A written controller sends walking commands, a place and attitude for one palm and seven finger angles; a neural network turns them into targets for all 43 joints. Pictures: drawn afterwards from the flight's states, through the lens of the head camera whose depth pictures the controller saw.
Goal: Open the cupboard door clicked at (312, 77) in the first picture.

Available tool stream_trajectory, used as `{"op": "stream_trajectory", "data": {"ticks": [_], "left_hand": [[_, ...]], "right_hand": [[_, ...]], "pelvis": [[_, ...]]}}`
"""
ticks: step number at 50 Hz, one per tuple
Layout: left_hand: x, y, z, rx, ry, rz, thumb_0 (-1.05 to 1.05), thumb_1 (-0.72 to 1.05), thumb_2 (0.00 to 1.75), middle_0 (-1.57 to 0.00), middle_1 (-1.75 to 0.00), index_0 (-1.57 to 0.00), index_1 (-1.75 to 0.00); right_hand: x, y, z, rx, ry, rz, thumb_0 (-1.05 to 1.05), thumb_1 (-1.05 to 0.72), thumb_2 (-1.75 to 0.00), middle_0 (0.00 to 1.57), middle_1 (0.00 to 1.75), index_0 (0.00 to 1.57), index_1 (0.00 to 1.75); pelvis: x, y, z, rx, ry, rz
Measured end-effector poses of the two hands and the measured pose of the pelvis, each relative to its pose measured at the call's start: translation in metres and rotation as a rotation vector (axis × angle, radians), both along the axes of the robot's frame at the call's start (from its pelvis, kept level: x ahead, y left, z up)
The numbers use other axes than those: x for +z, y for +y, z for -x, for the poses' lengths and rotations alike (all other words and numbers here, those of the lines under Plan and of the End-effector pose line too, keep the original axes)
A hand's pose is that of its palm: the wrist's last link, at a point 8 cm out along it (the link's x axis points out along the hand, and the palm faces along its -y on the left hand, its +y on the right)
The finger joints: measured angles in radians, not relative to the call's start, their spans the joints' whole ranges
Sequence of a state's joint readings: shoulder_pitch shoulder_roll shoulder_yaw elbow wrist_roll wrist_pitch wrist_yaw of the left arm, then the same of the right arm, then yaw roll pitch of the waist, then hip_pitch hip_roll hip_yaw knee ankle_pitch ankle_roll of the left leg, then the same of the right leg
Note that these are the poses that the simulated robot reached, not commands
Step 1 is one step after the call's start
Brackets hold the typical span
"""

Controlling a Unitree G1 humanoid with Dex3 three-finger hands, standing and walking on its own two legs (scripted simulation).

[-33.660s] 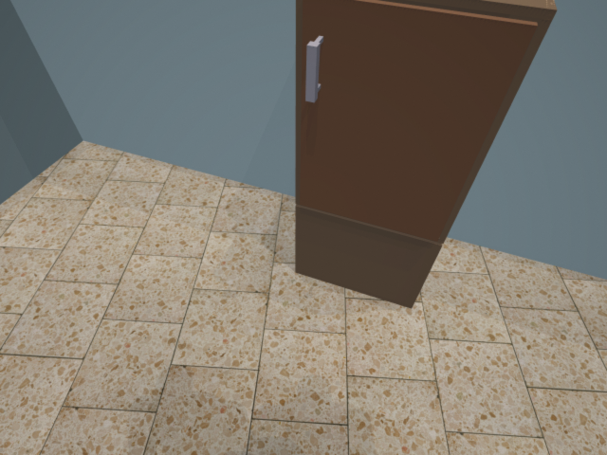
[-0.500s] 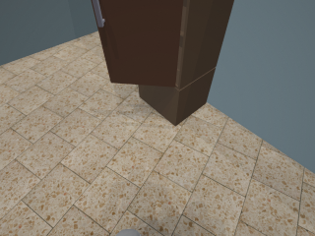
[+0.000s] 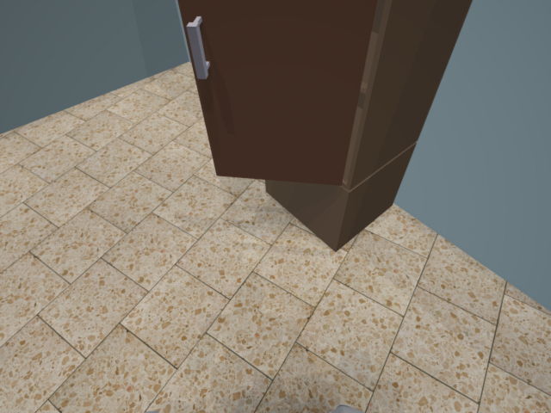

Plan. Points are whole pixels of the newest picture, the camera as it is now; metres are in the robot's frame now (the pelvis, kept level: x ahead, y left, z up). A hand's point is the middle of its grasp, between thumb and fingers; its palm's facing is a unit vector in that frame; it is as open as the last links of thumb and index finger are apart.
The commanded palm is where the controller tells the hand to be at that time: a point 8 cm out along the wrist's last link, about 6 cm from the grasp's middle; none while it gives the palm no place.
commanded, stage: take the last steps up to it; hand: left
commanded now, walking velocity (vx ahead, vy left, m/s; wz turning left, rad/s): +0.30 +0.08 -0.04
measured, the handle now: (200, 48) +0.85 +0.23 +0.11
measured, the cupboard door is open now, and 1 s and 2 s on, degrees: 42 42 42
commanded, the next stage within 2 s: come to a stop and stand still in 0.40 s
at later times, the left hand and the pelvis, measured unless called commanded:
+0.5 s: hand (145, 402) +0.16 +0.25 -0.19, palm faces +0.05 -0.98 -0.18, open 7.3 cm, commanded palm none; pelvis +0.21 +0.07 -0.01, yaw -2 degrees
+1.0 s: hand (172, 281) +0.38 +0.25 -0.17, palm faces -0.02 -0.97 -0.22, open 7.4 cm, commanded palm none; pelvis +0.28 +0.07 +0.00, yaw -2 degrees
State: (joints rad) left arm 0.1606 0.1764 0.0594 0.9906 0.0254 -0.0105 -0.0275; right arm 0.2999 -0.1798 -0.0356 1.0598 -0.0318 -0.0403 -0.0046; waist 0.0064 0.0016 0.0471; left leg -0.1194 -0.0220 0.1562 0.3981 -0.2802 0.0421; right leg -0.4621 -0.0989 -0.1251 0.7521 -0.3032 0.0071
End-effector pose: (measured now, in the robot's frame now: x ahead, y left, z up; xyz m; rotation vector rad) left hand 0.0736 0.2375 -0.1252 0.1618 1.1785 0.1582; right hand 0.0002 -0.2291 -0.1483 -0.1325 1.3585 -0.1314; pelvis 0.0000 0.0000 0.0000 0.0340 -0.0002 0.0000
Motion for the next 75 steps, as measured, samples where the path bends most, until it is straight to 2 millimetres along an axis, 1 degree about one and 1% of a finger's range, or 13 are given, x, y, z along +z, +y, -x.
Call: {"op": "stream_trajectory", "data": {"ticks": [4, 7, 14, 20, 22, 25, 36, 40, 44, 51, 56, 60, 75], "left_hand": [[-0.003, -0.006, -0.058, -0.027, -0.087, -0.018, 0.01, 0.91, 0.90, -0.20, -0.30, -0.20, -0.30], [-0.003, -0.009, -0.073, -0.012, -0.083, -0.012, 0.01, 0.91, 0.90, -0.20, -0.30, -0.20, -0.30], [-0.001, 0.005, -0.067, 0.048, 0.085, 0.003, 0.00, 0.95, 0.90, -0.20, -0.30, -0.20, -0.30], [-0.016, 0.034, -0.061, 0.101, 0.240, 0.043, 0.00, 0.93, 0.90, -0.20, -0.30, -0.20, -0.30], [-0.028, 0.046, -0.064, 0.105, 0.288, 0.054, 0.00, 0.92, 0.90, -0.20, -0.30, -0.20, -0.30], [-0.034, 0.060, -0.086, 0.078, 0.327, 0.046, 0.01, 0.92, 0.90, -0.20, -0.30, -0.20, -0.30], [-0.020, 0.066, -0.248, -0.014, 0.095, 0.023, 0.01, 0.92, 0.90, -0.20, -0.30, -0.20, -0.30], [-0.018, 0.064, -0.285, -0.049, 0.043, -0.018, 0.01, 0.92, 0.90, -0.20, -0.30, -0.20, -0.30], [-0.013, 0.061, -0.303, -0.061, 0.015, -0.037, 0.01, 0.91, 0.90, -0.20, -0.30, -0.20, -0.30], [-0.013, 0.064, -0.301, -0.058, 0.027, -0.009, 0.01, 0.91, 0.90, -0.20, -0.30, -0.20, -0.30], [-0.030, 0.078, -0.286, -0.032, 0.060, 0.031, 0.01, 0.91, 0.90, -0.20, -0.30, -0.20, -0.30], [-0.029, 0.086, -0.268, -0.008, 0.114, 0.031, 0.01, 0.91, 0.90, -0.20, -0.30, -0.20, -0.30], [-0.014, 0.085, -0.220, -0.038, 0.163, -0.039, 0.01, 0.91, 0.90, -0.20, -0.30, -0.20, -0.30]], "right_hand": [[-0.018, -0.002, -0.007, -0.028, 0.080, -0.027, 0.00, -0.92, -0.90, 0.21, 0.30, 0.20, 0.30], [-0.016, -0.003, -0.029, -0.028, 0.111, -0.025, 0.00, -0.91, -0.90, 0.21, 0.30, 0.20, 0.30], [0.011, 0.008, -0.130, -0.015, 0.002, -0.007, 0.00, -0.91, -0.90, 0.20, 0.30, 0.20, 0.30], [0.015, 0.041, -0.232, 0.053, -0.117, 0.007, 0.00, -0.91, -0.90, 0.20, 0.30, 0.20, 0.30], [0.008, 0.051, -0.262, 0.062, -0.172, 0.029, 0.00, -0.91, -0.90, 0.20, 0.30, 0.20, 0.30], [0.010, 0.066, -0.285, 0.046, -0.207, 0.044, 0.00, -0.91, -0.90, 0.20, 0.30, 0.20, 0.30], [0.007, 0.069, -0.291, -0.032, -0.050, 0.068, -0.01, -0.93, -0.90, 0.21, 0.30, 0.20, 0.30], [-0.005, 0.056, -0.293, -0.079, -0.017, 0.060, 0.00, -0.92, -0.90, 0.21, 0.30, 0.21, 0.30], [-0.007, 0.046, -0.296, -0.103, 0.013, 0.064, 0.00, -0.91, -0.90, 0.21, 0.30, 0.20, 0.30], [0.009, 0.056, -0.312, -0.075, -0.010, 0.072, 0.00, -0.91, -0.90, 0.20, 0.30, 0.20, 0.30], [0.009, 0.074, -0.316, -0.039, -0.050, 0.089, 0.00, -0.91, -0.90, 0.20, 0.30, 0.20, 0.30], [0.012, 0.089, -0.315, -0.012, -0.049, 0.081, 0.00, -0.91, -0.90, 0.20, 0.30, 0.20, 0.30], [0.000, 0.087, -0.297, -0.033, -0.087, 0.024, 0.00, -0.91, -0.90, 0.21, 0.30, 0.20, 0.30]], "pelvis": [[-0.014, -0.006, -0.037, 0.002, -0.013, -0.005], [-0.011, -0.005, -0.059, 0.011, -0.012, 0.021], [0.009, 0.009, -0.117, 0.007, 0.028, 0.021], [0.002, 0.041, -0.171, 0.001, 0.018, 0.028], [-0.010, 0.056, -0.189, -0.011, 0.015, 0.046], [-0.012, 0.067, -0.208, -0.031, 0.007, 0.030], [-0.003, 0.072, -0.263, -0.034, 0.002, 0.034], [-0.011, 0.062, -0.276, -0.042, 0.005, 0.026], [-0.010, 0.060, -0.280, -0.033, 0.018, 0.030], [-0.001, 0.071, -0.278, -0.035, 0.032, 0.023], [-0.009, 0.087, -0.277, -0.033, 0.031, 0.049], [-0.005, 0.090, -0.278, -0.033, 0.021, 0.043], [-0.004, 0.089, -0.269, -0.044, 0.009, 0.039]]}}
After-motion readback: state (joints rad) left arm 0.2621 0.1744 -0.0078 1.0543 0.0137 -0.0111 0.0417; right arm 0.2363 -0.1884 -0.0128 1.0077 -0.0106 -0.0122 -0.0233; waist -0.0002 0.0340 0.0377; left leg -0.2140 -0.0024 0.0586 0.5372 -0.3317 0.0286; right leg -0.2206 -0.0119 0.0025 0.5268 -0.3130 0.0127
